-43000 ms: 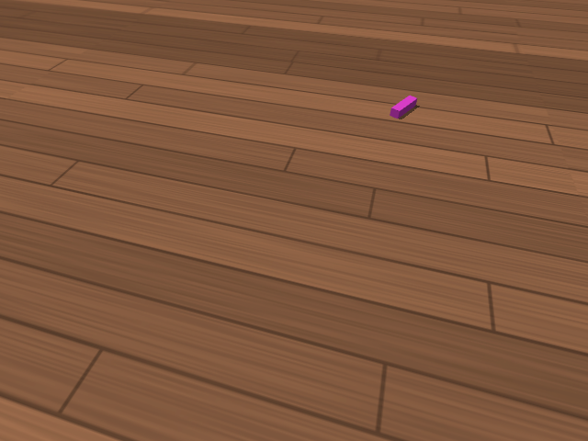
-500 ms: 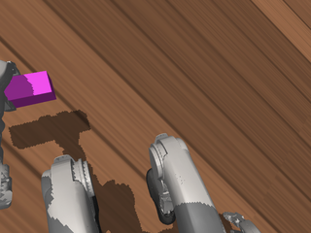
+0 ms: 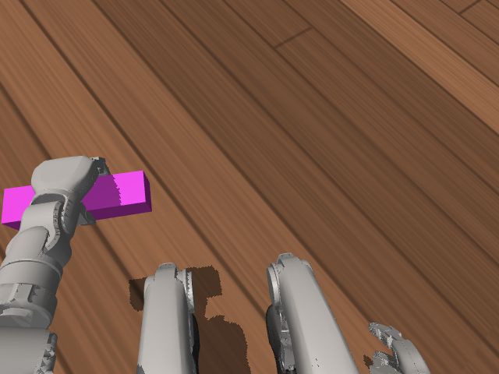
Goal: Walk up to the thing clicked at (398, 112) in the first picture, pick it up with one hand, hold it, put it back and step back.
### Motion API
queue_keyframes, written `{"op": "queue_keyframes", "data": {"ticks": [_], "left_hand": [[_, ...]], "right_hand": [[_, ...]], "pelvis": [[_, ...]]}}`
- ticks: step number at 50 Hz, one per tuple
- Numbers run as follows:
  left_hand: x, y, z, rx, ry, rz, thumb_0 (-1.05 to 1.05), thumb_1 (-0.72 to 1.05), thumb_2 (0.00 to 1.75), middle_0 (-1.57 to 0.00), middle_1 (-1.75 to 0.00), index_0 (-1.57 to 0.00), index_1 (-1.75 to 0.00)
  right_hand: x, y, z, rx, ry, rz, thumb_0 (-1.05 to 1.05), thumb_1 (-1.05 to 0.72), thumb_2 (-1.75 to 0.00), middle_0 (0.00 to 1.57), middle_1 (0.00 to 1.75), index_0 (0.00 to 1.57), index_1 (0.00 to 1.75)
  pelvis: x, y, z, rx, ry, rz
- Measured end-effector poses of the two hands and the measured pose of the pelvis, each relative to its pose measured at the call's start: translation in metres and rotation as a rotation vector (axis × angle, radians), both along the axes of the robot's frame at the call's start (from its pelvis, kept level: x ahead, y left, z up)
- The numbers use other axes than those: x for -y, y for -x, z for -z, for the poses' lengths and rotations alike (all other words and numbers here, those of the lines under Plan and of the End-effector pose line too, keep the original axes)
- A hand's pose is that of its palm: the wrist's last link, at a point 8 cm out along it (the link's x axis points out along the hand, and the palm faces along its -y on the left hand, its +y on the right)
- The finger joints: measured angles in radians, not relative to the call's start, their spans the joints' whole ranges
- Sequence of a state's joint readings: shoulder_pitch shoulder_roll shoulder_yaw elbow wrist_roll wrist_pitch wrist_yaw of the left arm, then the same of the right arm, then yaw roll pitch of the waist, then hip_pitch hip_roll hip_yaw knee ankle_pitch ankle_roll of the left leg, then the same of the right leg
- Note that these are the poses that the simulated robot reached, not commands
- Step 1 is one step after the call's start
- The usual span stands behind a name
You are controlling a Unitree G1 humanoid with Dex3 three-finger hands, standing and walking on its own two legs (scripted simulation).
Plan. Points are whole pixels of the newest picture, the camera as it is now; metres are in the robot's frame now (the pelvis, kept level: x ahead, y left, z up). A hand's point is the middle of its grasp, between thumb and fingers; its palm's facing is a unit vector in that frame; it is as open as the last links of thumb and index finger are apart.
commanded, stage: lift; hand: left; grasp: from above
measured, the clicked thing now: (82, 200) +0.44 +0.28 -0.12
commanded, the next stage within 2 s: hold in 0.90 s
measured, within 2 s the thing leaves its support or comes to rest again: neither
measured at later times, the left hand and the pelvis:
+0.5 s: hand (20, 187) +0.37 +0.25 +0.10, palm faces -0.45 -0.09 -0.89, open 9.2 cm; pelvis +0.04 +0.00 +0.18, yaw +3 degrees
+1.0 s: hand out of the picture +0.38 +0.24 +0.18, palm faces -0.45 -0.10 -0.89, open 9.3 cm; pelvis +0.08 +0.00 +0.26, yaw +3 degrees
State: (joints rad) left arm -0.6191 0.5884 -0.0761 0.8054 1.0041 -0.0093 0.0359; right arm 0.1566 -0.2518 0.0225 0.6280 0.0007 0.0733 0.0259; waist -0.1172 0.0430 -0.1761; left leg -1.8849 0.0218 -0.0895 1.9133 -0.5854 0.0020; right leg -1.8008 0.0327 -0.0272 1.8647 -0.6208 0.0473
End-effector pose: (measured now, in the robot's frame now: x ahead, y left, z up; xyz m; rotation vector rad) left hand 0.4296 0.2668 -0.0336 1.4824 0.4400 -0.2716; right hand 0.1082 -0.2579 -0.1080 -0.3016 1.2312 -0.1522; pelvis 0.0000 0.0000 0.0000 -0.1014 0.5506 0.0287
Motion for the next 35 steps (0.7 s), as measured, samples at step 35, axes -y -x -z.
{"op": "queue_keyframes", "data": {"ticks": [35], "left_hand": [[0.027, 0.048, -0.227, -0.014, -0.004, -0.039, 0.0, 0.11, 0.48, -0.68, -0.65, -0.71, -0.58]], "right_hand": [[0.003, -0.033, -0.218, 0.147, -0.004, 0.086, 0.01, -0.89, -0.9, 0.21, 0.3, 0.2, 0.29]], "pelvis": [[0.0, -0.055, -0.221, 0.301, -0.074, -0.023]]}}
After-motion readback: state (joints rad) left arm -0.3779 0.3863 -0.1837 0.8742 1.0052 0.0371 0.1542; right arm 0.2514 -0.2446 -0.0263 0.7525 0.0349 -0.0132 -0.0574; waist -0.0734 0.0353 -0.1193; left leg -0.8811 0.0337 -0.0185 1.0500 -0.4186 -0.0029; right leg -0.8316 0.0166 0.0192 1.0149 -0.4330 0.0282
